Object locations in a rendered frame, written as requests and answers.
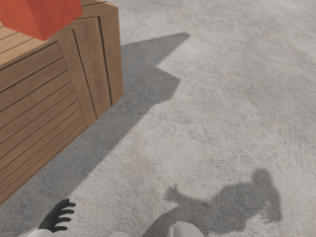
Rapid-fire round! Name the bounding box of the robot left hand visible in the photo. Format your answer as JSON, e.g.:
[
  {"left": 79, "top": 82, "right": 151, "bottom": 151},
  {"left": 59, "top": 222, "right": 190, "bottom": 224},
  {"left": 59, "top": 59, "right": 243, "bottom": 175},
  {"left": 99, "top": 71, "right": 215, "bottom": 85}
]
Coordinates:
[{"left": 38, "top": 198, "right": 76, "bottom": 233}]

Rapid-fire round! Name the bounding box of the carton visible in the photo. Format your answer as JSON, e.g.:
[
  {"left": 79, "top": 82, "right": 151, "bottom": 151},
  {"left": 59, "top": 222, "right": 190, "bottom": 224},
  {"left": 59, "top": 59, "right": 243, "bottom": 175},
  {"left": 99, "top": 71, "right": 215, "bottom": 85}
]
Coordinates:
[{"left": 0, "top": 0, "right": 83, "bottom": 41}]

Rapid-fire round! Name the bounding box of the robot right thigh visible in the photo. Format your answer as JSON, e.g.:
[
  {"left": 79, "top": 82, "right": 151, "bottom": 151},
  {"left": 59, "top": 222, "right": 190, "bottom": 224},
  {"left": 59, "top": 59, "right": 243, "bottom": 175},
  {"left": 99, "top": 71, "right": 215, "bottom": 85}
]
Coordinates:
[{"left": 168, "top": 222, "right": 204, "bottom": 237}]

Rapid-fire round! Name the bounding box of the pedestal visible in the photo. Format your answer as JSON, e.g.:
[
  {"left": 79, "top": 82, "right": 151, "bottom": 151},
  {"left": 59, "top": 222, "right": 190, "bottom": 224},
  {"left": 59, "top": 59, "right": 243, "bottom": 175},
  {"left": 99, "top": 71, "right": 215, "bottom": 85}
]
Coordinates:
[{"left": 0, "top": 0, "right": 123, "bottom": 205}]

